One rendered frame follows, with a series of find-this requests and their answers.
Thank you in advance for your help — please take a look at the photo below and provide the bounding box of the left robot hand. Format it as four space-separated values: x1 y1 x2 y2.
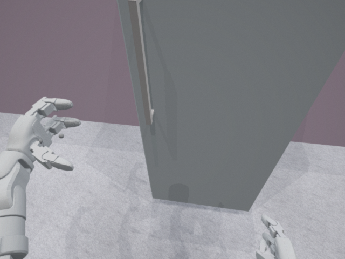
6 97 81 171

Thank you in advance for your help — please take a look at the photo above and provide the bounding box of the handle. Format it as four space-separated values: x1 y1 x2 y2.
128 0 154 125

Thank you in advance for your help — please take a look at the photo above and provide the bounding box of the fridge door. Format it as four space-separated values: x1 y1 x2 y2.
118 0 345 212

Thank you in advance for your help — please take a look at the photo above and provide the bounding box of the left robot forearm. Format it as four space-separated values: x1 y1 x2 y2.
0 151 34 259

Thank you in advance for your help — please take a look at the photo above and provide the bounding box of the right robot hand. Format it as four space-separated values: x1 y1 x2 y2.
256 214 298 259

